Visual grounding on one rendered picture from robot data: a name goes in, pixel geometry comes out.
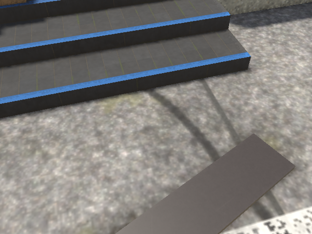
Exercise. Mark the stairs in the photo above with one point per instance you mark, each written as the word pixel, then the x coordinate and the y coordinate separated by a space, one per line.
pixel 63 52

